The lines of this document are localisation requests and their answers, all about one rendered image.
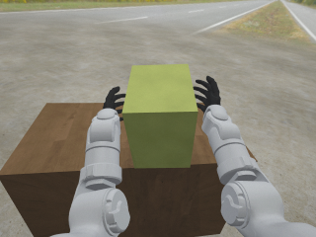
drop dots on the left robot forearm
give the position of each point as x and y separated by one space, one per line
101 168

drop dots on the robot left upper arm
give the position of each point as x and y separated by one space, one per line
101 213

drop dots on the pedestal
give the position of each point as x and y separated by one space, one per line
43 172

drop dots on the carton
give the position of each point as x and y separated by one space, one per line
160 114

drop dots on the right robot forearm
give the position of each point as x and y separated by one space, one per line
232 157

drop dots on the robot right upper arm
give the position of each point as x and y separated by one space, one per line
255 209

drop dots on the robot left hand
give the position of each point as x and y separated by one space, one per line
111 103

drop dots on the robot right hand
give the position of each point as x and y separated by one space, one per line
212 93

